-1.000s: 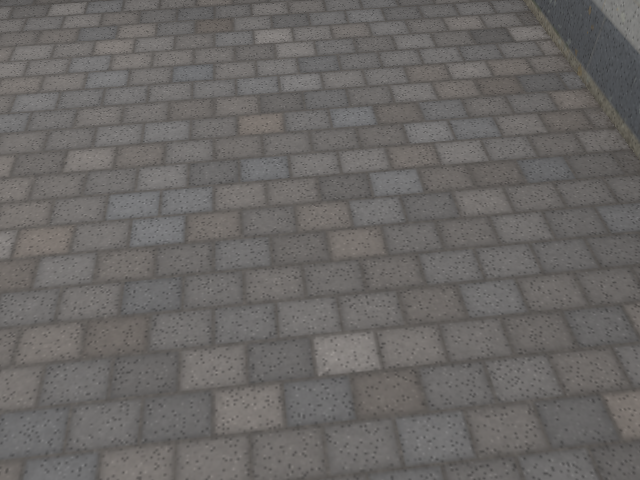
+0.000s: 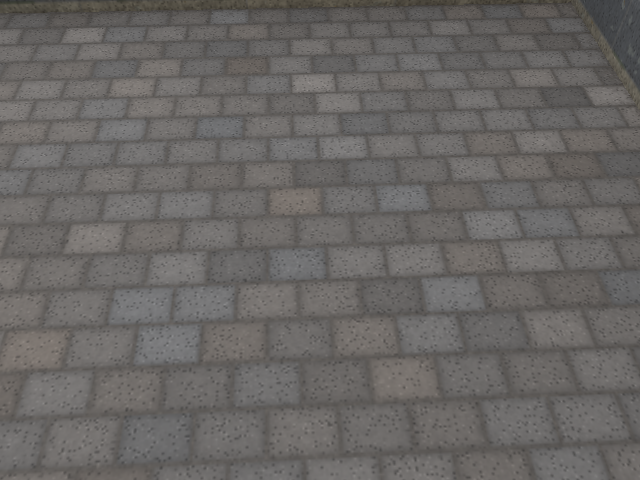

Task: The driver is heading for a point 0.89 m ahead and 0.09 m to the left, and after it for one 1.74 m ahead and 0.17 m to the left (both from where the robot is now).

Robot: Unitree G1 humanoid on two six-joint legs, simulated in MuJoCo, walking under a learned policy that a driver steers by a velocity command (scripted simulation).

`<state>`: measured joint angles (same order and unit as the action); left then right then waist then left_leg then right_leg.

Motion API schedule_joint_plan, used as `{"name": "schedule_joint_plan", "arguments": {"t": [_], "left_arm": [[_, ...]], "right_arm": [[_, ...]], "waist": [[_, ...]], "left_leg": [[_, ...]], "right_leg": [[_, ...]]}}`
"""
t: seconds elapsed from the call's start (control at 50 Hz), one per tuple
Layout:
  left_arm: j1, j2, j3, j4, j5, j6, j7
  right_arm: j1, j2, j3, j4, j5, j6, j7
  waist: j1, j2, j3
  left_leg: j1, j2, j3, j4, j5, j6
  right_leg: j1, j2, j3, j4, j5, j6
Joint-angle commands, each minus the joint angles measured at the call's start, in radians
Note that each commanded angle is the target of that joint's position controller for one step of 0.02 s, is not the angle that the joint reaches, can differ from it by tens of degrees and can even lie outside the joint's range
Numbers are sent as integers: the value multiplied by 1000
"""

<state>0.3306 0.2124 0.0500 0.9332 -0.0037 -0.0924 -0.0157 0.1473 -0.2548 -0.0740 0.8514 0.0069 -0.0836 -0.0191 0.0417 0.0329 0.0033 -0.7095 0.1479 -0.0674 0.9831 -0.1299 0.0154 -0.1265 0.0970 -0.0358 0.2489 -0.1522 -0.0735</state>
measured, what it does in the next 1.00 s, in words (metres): walks ahead: left foot, then right foot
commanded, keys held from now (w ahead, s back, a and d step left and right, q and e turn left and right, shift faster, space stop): w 0.28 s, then no key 0.72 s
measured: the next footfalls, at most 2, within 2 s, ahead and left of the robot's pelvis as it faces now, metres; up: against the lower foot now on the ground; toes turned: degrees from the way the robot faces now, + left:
left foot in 0.22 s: +0.31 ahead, +0.16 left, +0.00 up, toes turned +2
right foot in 0.68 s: +0.43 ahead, -0.05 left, +0.00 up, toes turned +0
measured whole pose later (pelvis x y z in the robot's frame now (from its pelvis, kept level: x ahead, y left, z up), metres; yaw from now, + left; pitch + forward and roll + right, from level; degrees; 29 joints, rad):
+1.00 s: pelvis +0.34 +0.06 -0.01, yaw +0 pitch +0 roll +0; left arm 0.08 0.22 0.05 0.98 0.00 -0.01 0.02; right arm 0.21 -0.23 -0.03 1.00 -0.01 0.00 -0.03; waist -0.02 0.00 0.03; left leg -0.13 -0.02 0.03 0.49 -0.37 0.03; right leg -0.33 0.01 0.00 0.53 -0.19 -0.02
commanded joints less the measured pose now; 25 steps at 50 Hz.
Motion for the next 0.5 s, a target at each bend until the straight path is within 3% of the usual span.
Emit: {"name": "schedule_joint_plan", "arguments": {"t": [0.02,0.08,0.14,0.18,0.2,0.22,0.24,0.26,0.28,0.3,0.32,0.34,0.4,0.44,0.5], "left_arm": [[-48,127,21,-65,-7,-21,16],[25,171,34,-34,-26,-20,16],[69,171,35,-2,-31,-12,14],[64,180,38,6,-27,1,15],[43,187,39,2,-27,10,17],[22,177,32,-9,-16,20,19],[33,139,14,-44,6,23,23],[167,23,-19,-36,-5,2,12],[127,131,4,-19,-24,-16,11],[31,180,17,-43,-37,-25,12],[-15,170,17,-50,-27,-24,22],[-39,162,23,-54,-8,-16,31],[12,99,19,-43,-2,20,36],[-11,85,17,-52,4,31,40],[-103,76,8,-73,8,40,39]], "right_arm": [[-43,-8,11,-65,-6,-8,9],[-143,-16,19,-92,4,-6,29],[-205,-53,16,-129,8,-10,37],[-173,-81,9,-135,10,-16,44],[-102,-108,-3,-117,8,-16,49],[53,-157,-27,-69,6,-18,50],[242,-239,-47,-33,-7,-19,45],[288,-284,-57,-10,-5,-18,53],[273,-178,-29,-25,0,-19,52],[174,-141,-13,-46,-2,-21,48],[87,-128,-5,-67,-11,-22,47],[42,-106,1,-70,-17,-24,49],[42,-72,13,-42,-27,-32,50],[43,-92,12,-25,-28,-29,37],[43,-118,10,-7,-22,-10,18]], "waist": [[-20,-77,57],[19,-85,55],[26,-88,51],[-7,-114,31],[-58,-124,-2],[-133,-103,-96],[-185,27,-263],[-119,312,-388],[-147,200,-354],[-133,130,-209],[-94,29,-136],[-66,-7,-90],[-5,30,-101],[7,40,-99],[-12,46,-97]], "left_leg": [[90,-21,38,-253,202,-8],[151,-61,50,-391,270,-10],[126,-70,39,-445,187,24],[186,-85,48,-475,85,54],[286,-109,64,-500,45,76],[488,-121,76,-503,45,105],[797,61,-127,-479,94,172],[1106,242,-581,-610,-131,321],[1086,225,-643,-674,-237,289],[943,201,-487,-678,-72,246],[789,169,-354,-678,192,230],[679,134,-253,-685,406,222],[566,78,-102,-709,691,213],[540,61,-38,-714,775,215],[517,26,31,-719,748,183]], "right_leg": [[-144,-227,121,-132,211,-155],[-77,-255,128,-121,140,-145],[61,-317,156,-57,144,-120],[120,-339,166,4,226,-95],[132,-325,148,90,378,-75],[93,-272,105,281,477,-51],[-100,-202,44,610,248,-17],[-493,-33,50,922,-358,40],[-605,-79,168,1045,-409,28],[-647,-116,151,1059,-324,21],[-591,-161,121,1025,-244,34],[-543,-185,110,970,-215,50],[-404,-197,99,857,-168,74],[-391,-190,90,750,-98,92],[-334,-179,73,542,40,99]]}}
